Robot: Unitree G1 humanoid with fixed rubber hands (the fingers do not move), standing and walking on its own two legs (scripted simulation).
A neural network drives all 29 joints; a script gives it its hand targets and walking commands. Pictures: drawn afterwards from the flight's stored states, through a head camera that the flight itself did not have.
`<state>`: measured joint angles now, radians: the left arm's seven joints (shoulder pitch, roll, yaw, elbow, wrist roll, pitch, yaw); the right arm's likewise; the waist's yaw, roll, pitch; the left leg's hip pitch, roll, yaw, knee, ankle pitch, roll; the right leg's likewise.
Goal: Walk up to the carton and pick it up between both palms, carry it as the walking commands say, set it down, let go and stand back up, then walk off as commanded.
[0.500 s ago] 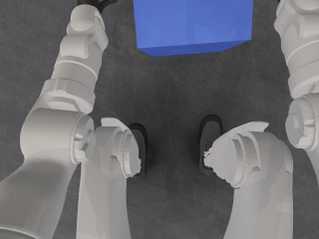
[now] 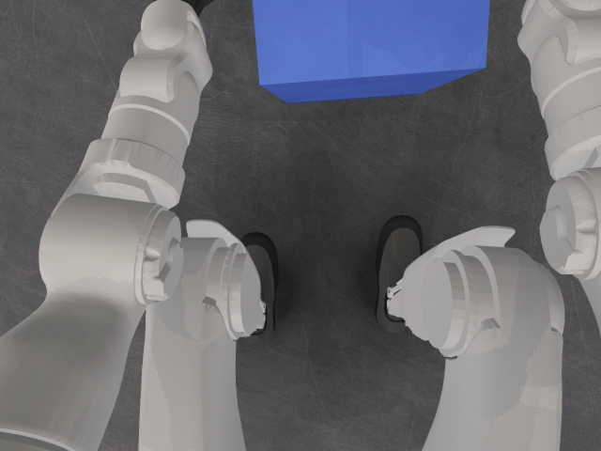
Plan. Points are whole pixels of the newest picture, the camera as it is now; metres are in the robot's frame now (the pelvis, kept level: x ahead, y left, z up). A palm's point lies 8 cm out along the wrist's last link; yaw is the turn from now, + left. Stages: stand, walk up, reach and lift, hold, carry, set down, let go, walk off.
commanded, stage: reach and lift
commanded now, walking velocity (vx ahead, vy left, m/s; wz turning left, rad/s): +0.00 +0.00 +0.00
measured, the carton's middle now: out of the picture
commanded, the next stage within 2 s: none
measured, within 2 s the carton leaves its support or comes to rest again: leaves its support in 1.12 s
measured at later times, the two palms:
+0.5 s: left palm out of the picture +0.55 +0.09 -0.17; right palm out of the picture +0.55 -0.20 -0.17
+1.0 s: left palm out of the picture +0.55 +0.10 -0.17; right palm out of the picture +0.55 -0.20 -0.17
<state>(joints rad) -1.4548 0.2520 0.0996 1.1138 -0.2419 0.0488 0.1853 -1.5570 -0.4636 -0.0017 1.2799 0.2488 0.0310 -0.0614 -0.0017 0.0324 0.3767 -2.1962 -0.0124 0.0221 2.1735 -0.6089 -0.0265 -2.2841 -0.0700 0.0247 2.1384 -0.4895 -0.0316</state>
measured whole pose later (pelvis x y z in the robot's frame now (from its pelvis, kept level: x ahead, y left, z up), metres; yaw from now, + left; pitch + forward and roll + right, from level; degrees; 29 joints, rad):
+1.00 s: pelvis +0.01 +0.00 -0.02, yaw -1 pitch +36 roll +4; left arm -1.43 0.13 0.38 0.97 0.00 0.20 0.12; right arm -1.51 -0.36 -0.13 1.11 0.04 0.18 -0.03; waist -0.01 0.06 0.35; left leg -2.22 -0.06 0.01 2.24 -0.64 -0.05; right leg -2.33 -0.04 0.05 2.20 -0.50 -0.02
